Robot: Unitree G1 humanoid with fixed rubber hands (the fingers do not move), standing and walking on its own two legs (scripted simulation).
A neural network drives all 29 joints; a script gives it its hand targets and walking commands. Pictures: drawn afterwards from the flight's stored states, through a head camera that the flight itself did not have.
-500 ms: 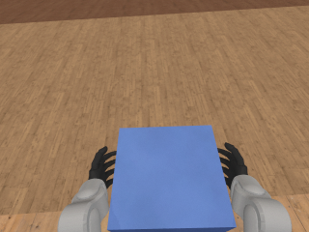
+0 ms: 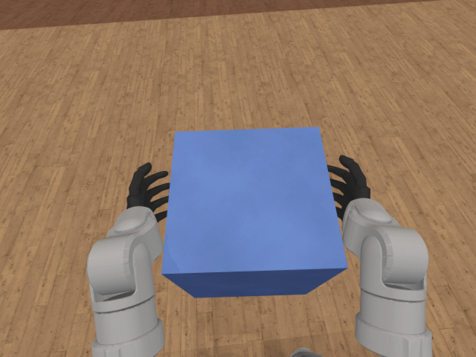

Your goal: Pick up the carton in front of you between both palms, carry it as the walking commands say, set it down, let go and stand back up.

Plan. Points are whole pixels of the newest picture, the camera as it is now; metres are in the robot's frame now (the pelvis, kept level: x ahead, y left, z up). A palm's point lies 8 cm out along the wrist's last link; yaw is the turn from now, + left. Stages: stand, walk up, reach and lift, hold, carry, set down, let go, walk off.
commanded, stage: carry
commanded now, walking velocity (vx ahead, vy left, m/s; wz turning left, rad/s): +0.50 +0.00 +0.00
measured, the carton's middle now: (248, 223) +0.32 -0.01 +0.08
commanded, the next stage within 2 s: none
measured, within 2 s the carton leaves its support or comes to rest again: neither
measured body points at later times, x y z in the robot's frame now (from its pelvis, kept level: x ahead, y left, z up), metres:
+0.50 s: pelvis +0.35 -0.02 +0.00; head +0.42 -0.03 +0.44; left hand +0.71 +0.12 +0.12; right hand +0.71 -0.19 +0.11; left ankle +0.49 +0.05 -0.70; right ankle +0.19 -0.09 -0.72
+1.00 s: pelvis +0.68 -0.07 +0.04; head +0.70 -0.06 +0.49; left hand +1.02 +0.11 +0.17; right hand +1.04 -0.21 +0.17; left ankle +0.54 +0.05 -0.59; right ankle +0.77 -0.14 -0.66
